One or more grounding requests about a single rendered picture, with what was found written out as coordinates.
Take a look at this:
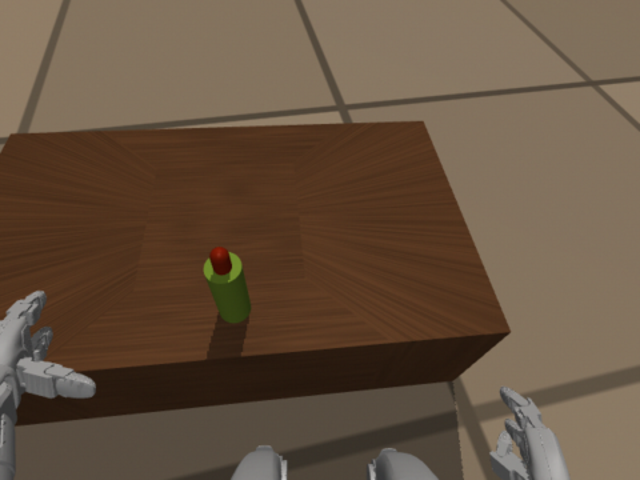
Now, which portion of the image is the right robot hand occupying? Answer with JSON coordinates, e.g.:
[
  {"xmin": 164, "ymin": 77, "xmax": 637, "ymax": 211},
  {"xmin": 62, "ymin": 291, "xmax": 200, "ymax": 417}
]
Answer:
[{"xmin": 490, "ymin": 386, "xmax": 570, "ymax": 480}]

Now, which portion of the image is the bottle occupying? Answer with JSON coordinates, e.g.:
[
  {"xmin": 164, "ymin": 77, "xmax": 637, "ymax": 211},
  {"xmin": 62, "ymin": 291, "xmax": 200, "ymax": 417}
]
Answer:
[{"xmin": 204, "ymin": 247, "xmax": 251, "ymax": 323}]

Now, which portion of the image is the left robot arm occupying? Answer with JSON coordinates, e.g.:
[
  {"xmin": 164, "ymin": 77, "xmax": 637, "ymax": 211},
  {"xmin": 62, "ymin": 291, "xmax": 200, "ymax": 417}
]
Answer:
[{"xmin": 0, "ymin": 365, "xmax": 21, "ymax": 480}]

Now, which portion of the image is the left robot hand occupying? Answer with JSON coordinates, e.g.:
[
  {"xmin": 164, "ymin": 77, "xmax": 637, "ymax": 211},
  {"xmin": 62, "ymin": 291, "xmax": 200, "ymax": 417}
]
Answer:
[{"xmin": 0, "ymin": 291, "xmax": 96, "ymax": 398}]

